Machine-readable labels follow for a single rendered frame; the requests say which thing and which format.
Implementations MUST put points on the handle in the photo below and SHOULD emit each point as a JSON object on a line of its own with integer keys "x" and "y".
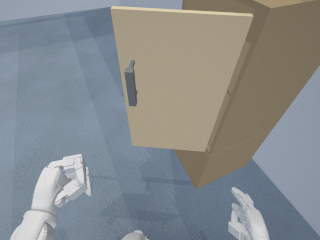
{"x": 131, "y": 84}

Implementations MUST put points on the cupboard door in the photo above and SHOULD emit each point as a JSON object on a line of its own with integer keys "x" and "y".
{"x": 184, "y": 62}

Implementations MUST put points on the robot right hand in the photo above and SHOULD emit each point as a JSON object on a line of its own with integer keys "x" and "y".
{"x": 252, "y": 225}

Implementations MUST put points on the robot left forearm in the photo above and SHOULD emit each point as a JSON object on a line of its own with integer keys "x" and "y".
{"x": 37, "y": 224}

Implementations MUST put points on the robot left hand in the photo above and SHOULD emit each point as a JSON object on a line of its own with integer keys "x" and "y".
{"x": 47, "y": 193}

